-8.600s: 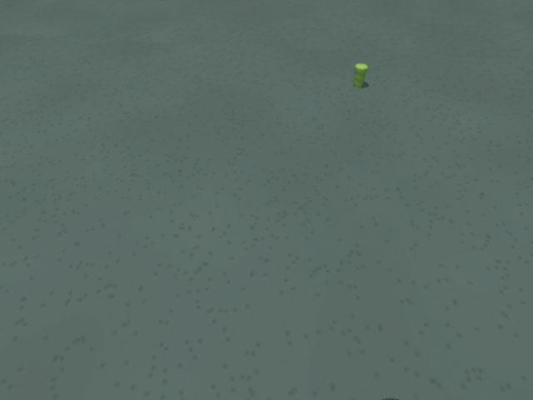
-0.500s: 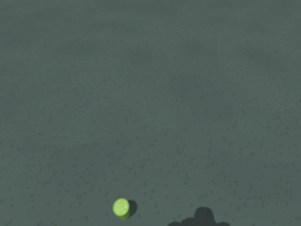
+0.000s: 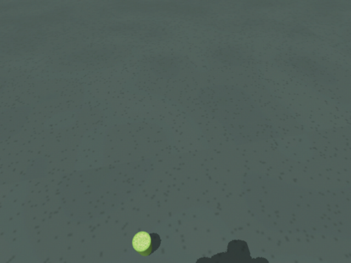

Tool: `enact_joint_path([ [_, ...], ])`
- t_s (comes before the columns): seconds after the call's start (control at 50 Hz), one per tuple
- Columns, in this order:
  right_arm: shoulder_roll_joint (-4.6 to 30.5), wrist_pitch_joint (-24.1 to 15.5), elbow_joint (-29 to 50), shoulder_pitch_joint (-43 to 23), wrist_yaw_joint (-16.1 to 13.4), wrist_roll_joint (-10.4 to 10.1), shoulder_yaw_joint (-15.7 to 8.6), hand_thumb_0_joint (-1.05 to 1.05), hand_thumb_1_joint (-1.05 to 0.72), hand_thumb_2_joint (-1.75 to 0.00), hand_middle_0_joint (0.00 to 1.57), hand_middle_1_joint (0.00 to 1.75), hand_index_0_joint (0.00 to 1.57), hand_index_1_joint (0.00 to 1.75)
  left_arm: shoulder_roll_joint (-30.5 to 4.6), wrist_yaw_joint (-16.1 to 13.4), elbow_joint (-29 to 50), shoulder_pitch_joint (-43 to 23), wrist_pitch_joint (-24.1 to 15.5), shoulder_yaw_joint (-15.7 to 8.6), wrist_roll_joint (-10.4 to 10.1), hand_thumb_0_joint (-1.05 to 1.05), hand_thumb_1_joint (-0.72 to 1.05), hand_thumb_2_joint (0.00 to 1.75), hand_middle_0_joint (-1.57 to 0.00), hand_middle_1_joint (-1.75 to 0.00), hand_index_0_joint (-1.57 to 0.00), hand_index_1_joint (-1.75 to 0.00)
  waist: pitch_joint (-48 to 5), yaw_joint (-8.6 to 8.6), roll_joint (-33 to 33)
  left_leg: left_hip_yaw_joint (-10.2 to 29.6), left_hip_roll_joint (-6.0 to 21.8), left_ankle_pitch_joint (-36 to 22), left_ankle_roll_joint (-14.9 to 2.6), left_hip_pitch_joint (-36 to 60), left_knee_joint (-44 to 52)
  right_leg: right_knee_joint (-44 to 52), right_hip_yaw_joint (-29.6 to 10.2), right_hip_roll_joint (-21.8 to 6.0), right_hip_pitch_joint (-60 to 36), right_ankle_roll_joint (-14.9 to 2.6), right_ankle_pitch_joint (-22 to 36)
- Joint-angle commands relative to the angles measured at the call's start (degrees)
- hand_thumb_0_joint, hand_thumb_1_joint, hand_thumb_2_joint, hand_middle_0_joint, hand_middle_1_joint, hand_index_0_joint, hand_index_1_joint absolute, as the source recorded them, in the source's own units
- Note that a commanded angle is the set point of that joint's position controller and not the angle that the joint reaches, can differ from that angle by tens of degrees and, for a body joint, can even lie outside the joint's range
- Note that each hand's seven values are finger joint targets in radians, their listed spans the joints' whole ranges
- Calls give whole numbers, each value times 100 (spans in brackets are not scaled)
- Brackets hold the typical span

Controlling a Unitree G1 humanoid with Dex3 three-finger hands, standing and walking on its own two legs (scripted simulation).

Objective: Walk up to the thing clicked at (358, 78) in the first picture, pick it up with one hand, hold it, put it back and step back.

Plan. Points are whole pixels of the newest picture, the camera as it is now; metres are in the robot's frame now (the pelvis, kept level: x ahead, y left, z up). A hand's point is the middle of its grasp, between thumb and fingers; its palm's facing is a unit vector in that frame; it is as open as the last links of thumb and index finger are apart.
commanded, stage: stand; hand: left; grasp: from the side
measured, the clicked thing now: (143, 245) +0.35 +0.22 -0.71
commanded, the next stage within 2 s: go down in 0.82 s
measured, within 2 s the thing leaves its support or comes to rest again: neither
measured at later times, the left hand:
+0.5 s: hand out of the picture +0.07 +0.25 -0.16, palm faces -0.01 -0.94 -0.34, open 7.3 cm
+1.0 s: hand out of the picture +0.10 +0.25 -0.16, palm faces +0.05 -0.94 -0.34, open 7.6 cm
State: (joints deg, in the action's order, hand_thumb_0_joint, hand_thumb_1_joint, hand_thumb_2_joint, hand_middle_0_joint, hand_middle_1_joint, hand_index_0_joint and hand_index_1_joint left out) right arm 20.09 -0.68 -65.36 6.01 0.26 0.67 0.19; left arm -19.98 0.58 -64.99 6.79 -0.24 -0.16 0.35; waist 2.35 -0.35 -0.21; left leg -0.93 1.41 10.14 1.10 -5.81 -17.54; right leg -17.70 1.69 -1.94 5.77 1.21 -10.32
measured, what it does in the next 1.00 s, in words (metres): stands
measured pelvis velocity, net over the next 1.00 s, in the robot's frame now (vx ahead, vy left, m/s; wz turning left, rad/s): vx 0.00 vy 0.00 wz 0.01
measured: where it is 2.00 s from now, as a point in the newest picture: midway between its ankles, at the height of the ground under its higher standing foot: outside the picture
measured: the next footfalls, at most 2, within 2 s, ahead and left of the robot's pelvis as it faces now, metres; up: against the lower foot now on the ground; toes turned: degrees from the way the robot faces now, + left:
none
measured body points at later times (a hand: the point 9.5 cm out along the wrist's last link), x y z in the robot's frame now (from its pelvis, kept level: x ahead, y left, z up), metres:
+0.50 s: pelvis +0.00 +0.00 +0.00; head +0.01 +0.00 +0.45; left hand +0.07 +0.30 -0.13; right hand +0.08 -0.30 -0.13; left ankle -0.01 +0.13 -0.75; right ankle -0.01 -0.13 -0.75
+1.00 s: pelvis +0.00 +0.00 +0.00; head +0.02 +0.00 +0.45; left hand +0.09 +0.30 -0.13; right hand +0.09 -0.29 -0.13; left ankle -0.01 +0.13 -0.75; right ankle -0.01 -0.13 -0.75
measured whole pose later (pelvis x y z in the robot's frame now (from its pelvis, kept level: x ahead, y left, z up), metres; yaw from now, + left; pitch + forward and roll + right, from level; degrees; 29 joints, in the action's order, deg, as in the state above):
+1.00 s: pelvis +0.00 +0.00 +0.00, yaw +1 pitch +0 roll +0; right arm 19.5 -1.7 -57.2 9.1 -1.4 -1.7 0.4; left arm -19.2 -0.4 -61.1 5.4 -1.0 -2.1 -1.0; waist 2.6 -0.1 -0.2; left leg -0.4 1.1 11.8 0.7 -9.6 -21.3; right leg -21.2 2.1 -2.4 9.2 1.3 -12.0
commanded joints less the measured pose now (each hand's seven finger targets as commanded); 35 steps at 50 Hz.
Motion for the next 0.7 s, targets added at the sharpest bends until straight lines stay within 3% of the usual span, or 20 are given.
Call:
enact_joint_path([
  [0.0,1226,-126,337,-228,-72,-18,-229,0,-90,-90,20,30,20,30,-1239,-115,319,-192,-147,-207,11,0,90,90,-20,-30,-20,-30,-513,43,13,478,704,-1214,-179,187,195,159,-481,-636,-100,-212,1103],
  [0.1,1232,-106,330,-235,-76,-13,-220,0,-90,-90,20,30,20,30,-1228,-111,307,-178,-131,-204,7,0,90,90,-20,-30,-20,-30,-315,17,-20,463,655,-912,-163,38,260,240,-495,-617,-19,-188,819],
  [0.38,1231,-100,357,-276,-67,-22,-239,0,-90,-90,20,30,20,30,-1213,-115,315,-187,-143,-203,11,0,90,90,-20,-30,-20,-30,-329,25,43,485,662,-927,-170,126,235,277,-490,-616,18,-188,797],
  [0.48,1225,-105,363,-221,-67,-22,-252,0,-90,-90,20,30,20,30,-1262,-120,355,-169,-159,-217,19,0,90,90,-20,-30,-20,-30,-540,38,52,458,677,-1163,-182,241,166,209,-493,-651,-130,-216,1126],
  [0.68,1222,-106,364,-197,-72,-16,-229,0,-90,-90,20,30,20,30,-1249,-110,346,-135,-136,-218,25,0,90,90,-20,-30,-20,-30,-418,29,-13,448,674,-976,-185,143,235,242,-511,-635,-93,-208,928],
])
